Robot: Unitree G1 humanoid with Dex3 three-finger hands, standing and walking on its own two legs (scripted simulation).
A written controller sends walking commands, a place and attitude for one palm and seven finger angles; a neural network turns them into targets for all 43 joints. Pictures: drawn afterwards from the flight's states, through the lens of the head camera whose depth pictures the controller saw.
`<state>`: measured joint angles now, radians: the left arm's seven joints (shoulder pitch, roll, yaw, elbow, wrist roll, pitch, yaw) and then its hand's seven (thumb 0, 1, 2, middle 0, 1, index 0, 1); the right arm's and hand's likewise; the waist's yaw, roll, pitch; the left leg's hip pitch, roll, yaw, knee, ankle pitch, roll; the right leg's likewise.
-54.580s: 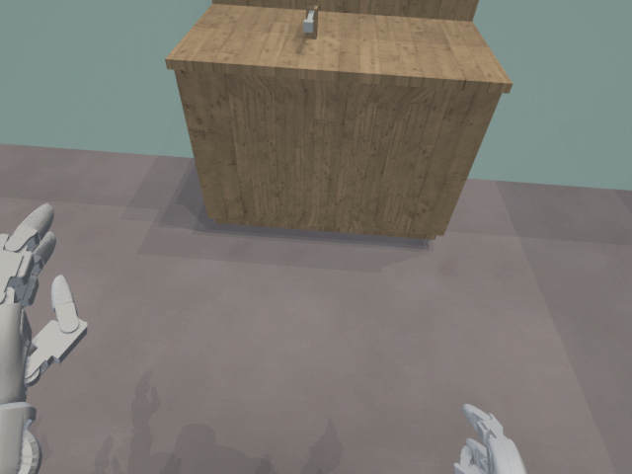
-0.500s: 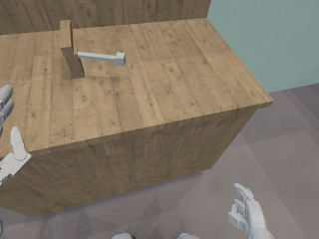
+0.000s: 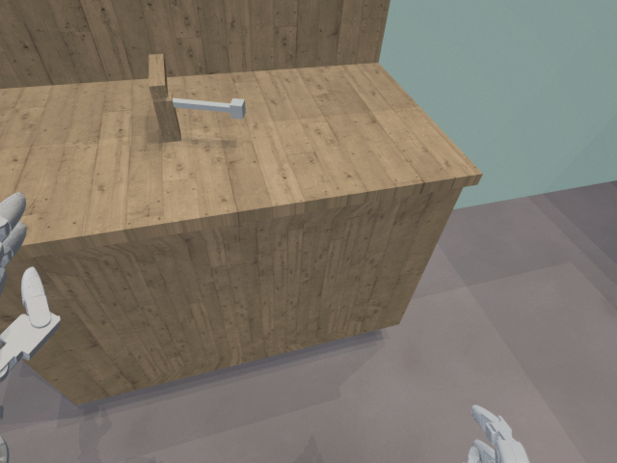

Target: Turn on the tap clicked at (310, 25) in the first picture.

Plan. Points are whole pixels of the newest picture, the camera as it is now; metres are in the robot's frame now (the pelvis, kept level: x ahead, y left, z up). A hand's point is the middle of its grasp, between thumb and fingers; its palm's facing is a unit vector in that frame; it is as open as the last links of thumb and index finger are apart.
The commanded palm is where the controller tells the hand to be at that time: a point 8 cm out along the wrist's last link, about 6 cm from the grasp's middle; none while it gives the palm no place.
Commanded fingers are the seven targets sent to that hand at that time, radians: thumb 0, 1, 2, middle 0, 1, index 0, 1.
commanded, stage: stop stepping back and stand still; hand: left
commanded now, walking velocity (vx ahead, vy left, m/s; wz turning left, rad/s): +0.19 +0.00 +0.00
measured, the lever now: (237, 108) +0.73 +0.16 +0.09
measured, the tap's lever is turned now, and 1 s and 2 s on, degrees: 69 69 69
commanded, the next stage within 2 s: stand and check the lever's angle in 0.62 s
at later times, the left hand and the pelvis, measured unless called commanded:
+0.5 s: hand (57, 374) +0.17 +0.22 +0.16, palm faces +0.42 -0.84 -0.34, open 7.4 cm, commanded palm +0.11 +0.26 +0.19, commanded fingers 0.00 0.90 0.90 -0.20 -0.30 -0.20 -0.30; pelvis -0.04 -0.02 +0.00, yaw +1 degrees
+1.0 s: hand (83, 332) +0.20 +0.22 +0.16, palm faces +0.37 -0.85 -0.38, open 7.4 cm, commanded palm +0.15 +0.26 +0.19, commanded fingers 0.00 0.90 0.90 -0.20 -0.30 -0.20 -0.30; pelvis -0.01 -0.02 +0.01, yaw +0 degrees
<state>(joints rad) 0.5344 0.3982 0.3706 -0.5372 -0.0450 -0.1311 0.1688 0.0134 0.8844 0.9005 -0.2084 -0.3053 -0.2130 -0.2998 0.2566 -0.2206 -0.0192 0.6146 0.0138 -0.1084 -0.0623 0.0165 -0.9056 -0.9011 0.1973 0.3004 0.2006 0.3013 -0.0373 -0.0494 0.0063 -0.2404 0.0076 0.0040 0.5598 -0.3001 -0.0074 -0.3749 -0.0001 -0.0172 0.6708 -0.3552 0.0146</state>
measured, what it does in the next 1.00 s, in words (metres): steps on the spot: right foot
